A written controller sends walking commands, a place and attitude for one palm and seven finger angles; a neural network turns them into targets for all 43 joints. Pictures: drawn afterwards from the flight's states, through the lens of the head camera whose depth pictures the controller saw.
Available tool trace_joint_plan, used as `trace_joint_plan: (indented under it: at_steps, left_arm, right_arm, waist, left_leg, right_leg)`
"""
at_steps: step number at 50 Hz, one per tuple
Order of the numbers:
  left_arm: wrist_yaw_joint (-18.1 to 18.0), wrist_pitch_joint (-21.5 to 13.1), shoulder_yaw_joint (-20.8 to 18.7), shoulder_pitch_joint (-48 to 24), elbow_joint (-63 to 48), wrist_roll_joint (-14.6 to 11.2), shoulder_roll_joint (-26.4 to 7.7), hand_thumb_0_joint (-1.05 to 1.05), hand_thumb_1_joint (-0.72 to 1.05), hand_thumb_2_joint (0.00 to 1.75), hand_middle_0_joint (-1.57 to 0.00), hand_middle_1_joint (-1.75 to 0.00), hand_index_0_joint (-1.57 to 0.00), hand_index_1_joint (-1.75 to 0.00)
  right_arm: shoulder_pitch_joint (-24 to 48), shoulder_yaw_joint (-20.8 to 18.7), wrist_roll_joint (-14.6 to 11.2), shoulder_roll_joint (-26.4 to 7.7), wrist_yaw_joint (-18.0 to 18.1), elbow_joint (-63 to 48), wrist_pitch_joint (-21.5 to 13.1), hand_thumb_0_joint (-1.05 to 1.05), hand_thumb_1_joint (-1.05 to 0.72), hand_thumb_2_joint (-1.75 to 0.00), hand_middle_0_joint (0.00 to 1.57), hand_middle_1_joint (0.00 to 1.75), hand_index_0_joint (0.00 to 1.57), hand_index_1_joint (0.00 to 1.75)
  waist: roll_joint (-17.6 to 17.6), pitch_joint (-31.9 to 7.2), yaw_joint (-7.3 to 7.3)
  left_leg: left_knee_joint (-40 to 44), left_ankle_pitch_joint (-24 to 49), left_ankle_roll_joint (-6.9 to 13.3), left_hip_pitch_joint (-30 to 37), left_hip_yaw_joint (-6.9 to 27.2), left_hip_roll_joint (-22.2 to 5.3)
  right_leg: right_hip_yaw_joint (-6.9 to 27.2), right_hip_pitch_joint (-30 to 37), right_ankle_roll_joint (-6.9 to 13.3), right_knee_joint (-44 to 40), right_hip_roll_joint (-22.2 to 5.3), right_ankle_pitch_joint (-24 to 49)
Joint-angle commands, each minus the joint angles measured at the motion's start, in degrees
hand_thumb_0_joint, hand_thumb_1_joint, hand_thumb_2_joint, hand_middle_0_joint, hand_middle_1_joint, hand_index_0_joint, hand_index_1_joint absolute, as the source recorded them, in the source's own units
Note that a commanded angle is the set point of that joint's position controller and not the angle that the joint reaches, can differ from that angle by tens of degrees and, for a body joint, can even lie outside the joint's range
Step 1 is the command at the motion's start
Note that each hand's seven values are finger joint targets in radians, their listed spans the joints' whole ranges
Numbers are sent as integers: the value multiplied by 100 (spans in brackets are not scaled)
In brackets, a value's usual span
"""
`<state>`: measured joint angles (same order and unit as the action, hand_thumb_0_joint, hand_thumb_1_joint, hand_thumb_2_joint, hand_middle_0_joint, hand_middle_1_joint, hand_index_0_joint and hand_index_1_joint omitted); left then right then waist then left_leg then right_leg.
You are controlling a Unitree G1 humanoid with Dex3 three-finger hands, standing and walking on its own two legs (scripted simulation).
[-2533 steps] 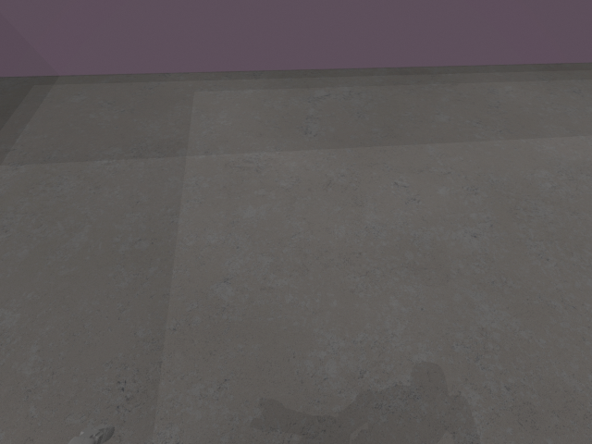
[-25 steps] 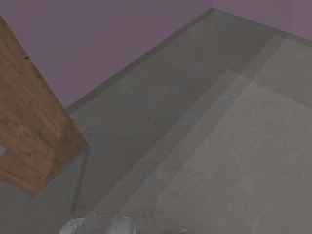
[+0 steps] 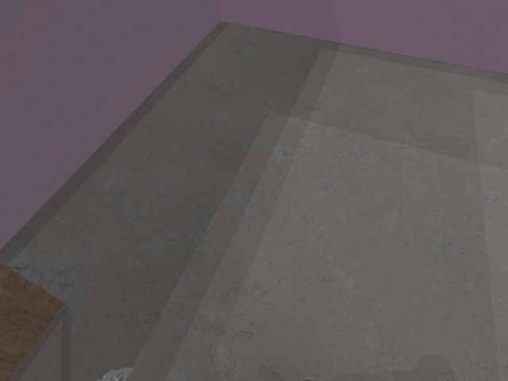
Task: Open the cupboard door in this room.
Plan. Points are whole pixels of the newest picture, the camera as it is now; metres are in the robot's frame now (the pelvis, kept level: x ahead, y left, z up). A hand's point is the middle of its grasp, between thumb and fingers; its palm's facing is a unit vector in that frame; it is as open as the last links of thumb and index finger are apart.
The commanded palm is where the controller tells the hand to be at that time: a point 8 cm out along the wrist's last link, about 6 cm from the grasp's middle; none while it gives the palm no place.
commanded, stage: walk to a spot facing it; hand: left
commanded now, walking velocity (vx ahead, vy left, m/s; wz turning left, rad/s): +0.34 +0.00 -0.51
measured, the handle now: out of the picture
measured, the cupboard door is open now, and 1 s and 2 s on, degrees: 40 40 40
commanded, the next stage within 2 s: turn to face it in 1.18 s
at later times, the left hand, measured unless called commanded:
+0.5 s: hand (168, 309) +0.27 +0.19 -0.18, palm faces -0.20 -0.97 -0.15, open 7.4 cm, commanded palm none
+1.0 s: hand (252, 200) +0.53 +0.02 -0.16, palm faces -0.34 -0.91 -0.22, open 7.1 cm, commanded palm none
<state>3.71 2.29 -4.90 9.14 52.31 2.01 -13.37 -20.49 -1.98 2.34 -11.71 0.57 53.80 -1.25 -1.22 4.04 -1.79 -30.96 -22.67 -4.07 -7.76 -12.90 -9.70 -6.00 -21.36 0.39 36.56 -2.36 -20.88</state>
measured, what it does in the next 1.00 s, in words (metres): walks ahead, turning right: right foot, then left foot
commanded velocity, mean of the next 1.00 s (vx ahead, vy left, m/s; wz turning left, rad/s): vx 0.36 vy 0.00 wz -0.29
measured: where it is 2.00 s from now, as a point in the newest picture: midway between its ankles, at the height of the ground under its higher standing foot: (309, 258)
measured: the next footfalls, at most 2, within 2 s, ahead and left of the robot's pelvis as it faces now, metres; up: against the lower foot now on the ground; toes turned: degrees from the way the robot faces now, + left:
right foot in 0.02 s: +0.08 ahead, -0.12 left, +0.00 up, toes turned -7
left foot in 0.36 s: +0.27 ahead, +0.10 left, +0.00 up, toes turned -3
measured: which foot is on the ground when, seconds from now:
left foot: down 0.00-0.02, up 0.04-0.34, down 0.36-0.80, up 0.82-1.00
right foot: up 0.00-0.00, down 0.02-0.36, up 0.38-0.78, down 0.80-1.00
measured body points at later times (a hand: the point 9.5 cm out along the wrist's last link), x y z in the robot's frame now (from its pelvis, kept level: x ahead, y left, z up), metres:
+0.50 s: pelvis +0.19 +0.01 +0.00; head +0.23 +0.03 +0.45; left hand +0.28 +0.24 -0.16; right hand +0.19 -0.24 -0.13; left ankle +0.22 +0.11 -0.73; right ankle +0.09 -0.10 -0.63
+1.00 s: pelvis +0.38 -0.12 +0.01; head +0.41 -0.13 +0.46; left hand +0.55 +0.07 -0.14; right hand +0.27 -0.32 -0.15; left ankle +0.43 +0.02 -0.66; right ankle +0.36 -0.18 -0.73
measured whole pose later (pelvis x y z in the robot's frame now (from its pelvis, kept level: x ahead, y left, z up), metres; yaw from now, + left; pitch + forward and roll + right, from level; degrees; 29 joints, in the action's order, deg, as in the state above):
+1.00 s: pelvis +0.38 -0.12 +0.01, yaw -22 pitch +0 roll +0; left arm -1.0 -3.7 -4.6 10.7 57.7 0.7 -10.6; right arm -17.8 -2.8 1.5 -8.4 -0.2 61.4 -0.8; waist 0.6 3.8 -2.8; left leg -61.3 -17.4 -2.1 -28.7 -4.3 -8.3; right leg -7.4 -12.4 5.0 25.5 1.6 -13.6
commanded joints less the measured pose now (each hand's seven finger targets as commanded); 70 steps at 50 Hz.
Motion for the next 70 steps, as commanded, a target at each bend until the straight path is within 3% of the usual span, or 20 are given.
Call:
trace_joint_plan:
  at_steps: [1,3,7,16,17,18,19,25,35,39,40,41,47,57,61,62,63,64,67,70]
  left_arm:
    - [-218,-331,-414,1978,179,-111,-1673,0,90,90,-20,-30,-20,-30]
    - [-358,-328,-312,1233,6,-105,-1327,0,90,90,-20,-30,-20,-30]
    - [-354,-445,-148,302,-184,-26,-848,0,90,90,-20,-30,-20,-30]
    - [-276,-482,-177,270,20,-93,-777,0,90,90,-20,-30,-20,-30]
    - [-263,-474,-124,336,-8,-94,-507,0,90,90,-20,-30,-20,-30]
    - [-209,-467,-43,617,-89,-157,-110,0,90,90,-20,-30,-20,-30]
    - [-201,-533,-28,204,-271,-90,-218,0,90,90,-20,-30,-20,-30]
    - [-82,-376,33,131,5,-21,98,0,90,90,-20,-30,-20,-30]
    - [-76,-312,104,-934,-234,-36,124,0,90,90,-20,-30,-20,-30]
    - [-192,-491,-108,1368,527,-1,-559,0,90,90,-20,-30,-20,-30]
    - [-302,-516,-320,2244,737,-31,-1254,0,90,90,-20,-30,-20,-30]
    - [-352,-488,-293,2055,724,-175,-1453,0,90,90,-20,-30,-20,-30]
    - [-417,-647,79,489,460,-92,-243,0,90,90,-20,-30,-20,-30]
    - [-406,-791,93,1249,911,-86,-360,0,90,90,-20,-30,-20,-30]
    - [-431,-749,106,1254,993,-129,-404,0,90,90,-20,-30,-20,-30]
    - [-429,-727,114,1252,936,-135,-311,0,90,90,-20,-30,-20,-30]
    - [-395,-715,147,1565,824,-193,-61,0,90,90,-20,-30,-20,-30]
    - [-396,-770,191,1191,598,-163,-41,0,90,90,-20,-30,-20,-30]
    - [-390,-628,164,680,551,-96,23,0,90,90,-20,-30,-20,-30]
    - [-357,-411,223,1109,666,-75,349,0,90,90,-20,-30,-20,-30]
  right_arm:
    - [1052,-137,-185,-588,-42,-916,-97,0,-90,-90,20,30,20,30]
    - [1384,-233,-151,-736,-44,-818,-71,0,-90,-90,20,30,20,30]
    - [718,-247,-71,-483,-125,-371,58,0,-90,-90,20,30,20,30]
    - [240,-250,-100,-625,-78,-279,-249,0,-90,-90,20,30,20,30]
    - [-434,-347,-65,-1003,-12,-77,-295,0,-90,-90,20,30,20,30]
    - [-1217,-482,78,-1683,53,66,-331,0,-90,-90,20,30,20,30]
    - [-1397,-408,66,-1588,91,84,-264,0,-90,-90,20,30,20,30]
    - [-477,-121,-42,-563,133,127,-457,0,-90,-90,20,30,20,30]
    - [-905,-103,9,-556,58,562,-290,0,-90,-90,20,30,20,30]
    - [-544,-90,-125,-591,-11,572,-253,0,-90,-90,20,30,20,30]
    - [-595,-35,-239,-182,-22,359,-290,0,-90,-90,20,30,20,30]
    - [-185,-94,-230,-320,-17,223,-262,0,-90,-90,20,30,20,30]
    - [-420,-130,-81,141,-64,696,9,0,-90,-90,20,30,20,30]
    - [1421,-135,-122,-17,-224,-11,-144,0,-90,-90,20,30,20,30]
    - [686,-159,-72,-259,-125,308,-217,0,-90,-90,20,30,20,30]
    - [-157,-248,-39,-625,-79,525,-240,0,-90,-90,20,30,20,30]
    - [-883,-376,52,-1240,-4,662,-259,0,-90,-90,20,30,20,30]
    - [-1211,-364,-20,-1371,27,706,-173,0,-90,-90,20,30,20,30]
    - [63,-196,-81,-709,95,402,-212,0,-90,-90,20,30,20,30]
    - [572,-88,-95,-576,102,318,-231,0,-90,-90,20,30,20,30]
  waist:
    - [2291,-788,1255]
    - [1251,-244,875]
    - [973,-81,142]
    - [413,-203,-211]
    - [-529,-563,-455]
    - [-2112,-1061,-654]
    - [-1509,-899,-708]
    - [-637,-380,42]
    - [-552,230,-94]
    - [239,-953,1035]
    - [1901,-1671,1270]
    - [1711,-1430,1149]
    - [701,-159,-64]
    - [525,77,302]
    - [501,-200,-188]
    - [-36,-714,-495]
    - [-1248,-1502,-625]
    - [-1136,-1529,-683]
    - [-686,-197,-116]
    - [-637,-406,292]
  left_leg:
    - [-3527,-1606,113,-3788,224,537]
    - [-3990,-712,152,-3929,1206,97]
    - [-2743,352,45,-2377,998,173]
    - [218,1098,106,-188,733,663]
    - [717,371,313,864,1566,101]
    - [1482,-521,937,1776,3747,-1582]
    - [1861,-756,1351,1541,4556,-2044]
    - [1666,2890,810,573,1343,-998]
    - [1871,2413,932,197,369,-1062]
    - [-1307,3427,479,-986,-286,-406]
    - [-3373,-430,195,-2730,-323,525]
    - [-4476,-1261,266,-3295,569,511]
    - [-3072,606,172,-2117,979,1]
    - [-819,1108,276,-2489,807,271]
    - [171,1418,493,-600,372,788]
    - [289,1982,714,838,986,313]
    - [375,2620,1437,2274,2867,-1230]
    - [934,3375,1886,2036,3606,-1914]
    - [1459,2766,1572,-136,2803,-1307]
    - [1433,3044,1281,-1086,1685,-589]
  right_leg:
    - [3857,3483,1377,-2289,-2144,-334]
    - [3541,2355,1490,-2482,-1902,-1358]
    - [1856,726,1033,-2545,-1094,-396]
    - [1569,343,780,-1496,-605,134]
    - [1280,-245,548,-161,-141,265]
    - [325,-1438,206,1920,609,-1083]
    - [811,-1935,274,3056,428,-1214]
    - [624,-1916,30,3380,-308,644]
    - [-56,-696,217,376,-164,919]
    - [265,2906,717,-568,-169,644]
    - [2988,4370,1392,-1315,-1923,515]
    - [3827,3859,1655,-2080,-2402,479]
    - [1169,746,965,-2659,-1185,990]
    - [1006,2039,985,-2343,-1339,2575]
    - [467,1714,635,-889,-957,4396]
    - [322,831,398,304,-654,3570]
    - [-127,-587,133,2083,61,1164]
    - [222,-975,186,3388,328,-1245]
    - [638,-1306,-25,3711,-382,-444]
    - [373,-52,-191,1925,-363,-208]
